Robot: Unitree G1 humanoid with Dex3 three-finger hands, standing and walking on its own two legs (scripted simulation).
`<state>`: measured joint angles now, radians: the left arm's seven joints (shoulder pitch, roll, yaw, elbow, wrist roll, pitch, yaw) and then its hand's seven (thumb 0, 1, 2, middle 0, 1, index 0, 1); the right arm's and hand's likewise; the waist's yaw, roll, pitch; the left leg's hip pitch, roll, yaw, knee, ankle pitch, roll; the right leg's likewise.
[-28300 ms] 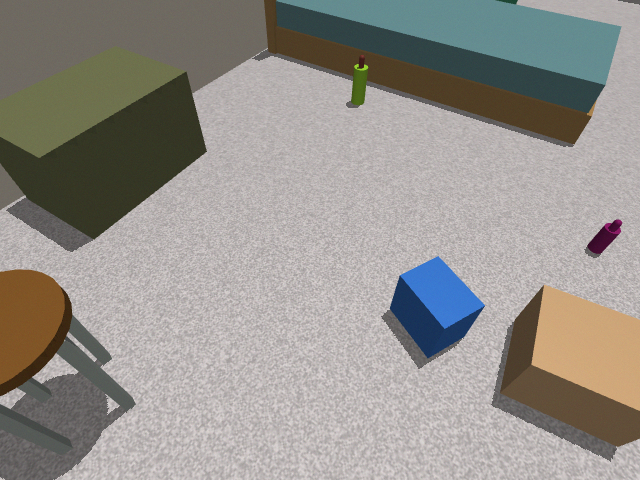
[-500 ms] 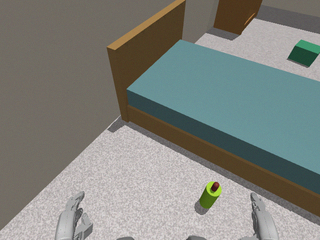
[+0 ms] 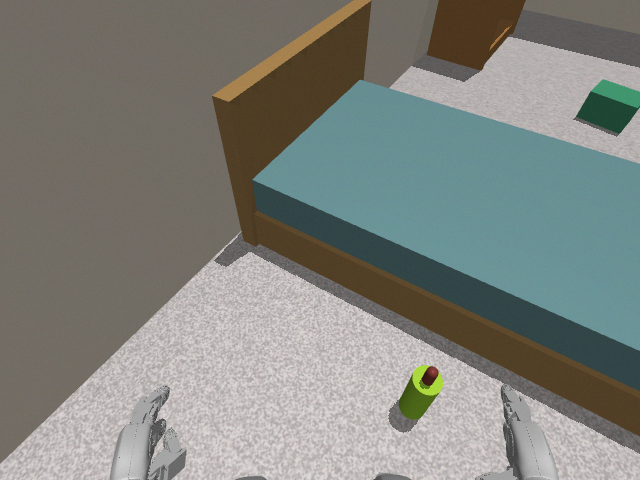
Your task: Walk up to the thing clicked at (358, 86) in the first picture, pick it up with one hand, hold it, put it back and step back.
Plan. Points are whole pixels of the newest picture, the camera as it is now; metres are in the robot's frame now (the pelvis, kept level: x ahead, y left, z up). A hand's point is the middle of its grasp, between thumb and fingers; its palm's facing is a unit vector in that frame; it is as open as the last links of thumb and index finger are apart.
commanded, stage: home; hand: right
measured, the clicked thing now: (421, 389) +0.43 -0.27 -0.59
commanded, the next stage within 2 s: stand in 0.06 s
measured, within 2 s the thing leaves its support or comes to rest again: neither
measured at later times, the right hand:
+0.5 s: hand (479, 465) +0.16 -0.18 -0.07, palm faces +0.05 +0.95 -0.30, open 12.1 cm
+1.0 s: hand out of the picture +0.06 -0.26 -0.11, palm faces +0.00 +0.94 -0.34, open 7.4 cm
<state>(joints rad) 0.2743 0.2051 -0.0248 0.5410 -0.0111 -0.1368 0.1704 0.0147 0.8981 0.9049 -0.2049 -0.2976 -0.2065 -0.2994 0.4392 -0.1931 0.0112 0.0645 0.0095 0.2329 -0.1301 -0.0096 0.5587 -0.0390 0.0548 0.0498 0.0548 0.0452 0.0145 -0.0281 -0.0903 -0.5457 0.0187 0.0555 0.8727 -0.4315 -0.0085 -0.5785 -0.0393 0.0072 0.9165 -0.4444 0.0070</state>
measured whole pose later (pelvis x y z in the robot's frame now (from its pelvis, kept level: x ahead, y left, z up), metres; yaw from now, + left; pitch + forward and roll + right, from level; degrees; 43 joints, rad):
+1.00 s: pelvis -0.01 -0.01 +0.05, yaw +0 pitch -4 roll +0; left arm 0.19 0.31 0.02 1.05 0.04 0.00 0.00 0.01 0.90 0.90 -0.20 -0.30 -0.20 -0.30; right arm 0.20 -0.32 0.00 1.02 -0.02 0.01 -0.02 0.01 -0.90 -0.90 0.20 0.30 0.20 0.29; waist -0.01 0.00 0.04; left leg -0.17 0.06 0.03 0.48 -0.24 -0.03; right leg -0.17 0.02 -0.03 0.45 -0.22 -0.02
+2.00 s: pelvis +0.00 +0.00 +0.06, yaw +1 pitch -3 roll +0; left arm 0.12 0.33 0.01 1.16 0.02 -0.01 0.00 0.01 0.90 0.90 -0.20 -0.30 -0.20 -0.30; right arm 0.10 -0.32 0.00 1.15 -0.01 -0.01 0.00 0.01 -0.91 -0.90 0.20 0.30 0.20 0.30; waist 0.00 -0.02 0.05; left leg -0.10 0.03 0.04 0.33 -0.17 -0.01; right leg -0.09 -0.01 -0.03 0.30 -0.15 0.01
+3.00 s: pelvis -0.03 -0.03 +0.03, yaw +0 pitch -1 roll +0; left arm 0.13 0.41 0.06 0.99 0.01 0.03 -0.01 0.00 0.90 0.90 -0.20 -0.30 -0.20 -0.30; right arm 0.03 -0.40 -0.06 0.93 -0.02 0.05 -0.01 0.01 -0.91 -0.90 0.21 0.30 0.20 0.30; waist 0.02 0.04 0.16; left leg -0.36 0.08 0.01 0.65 -0.27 -0.03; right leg -0.26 0.03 0.01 0.63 -0.36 -0.03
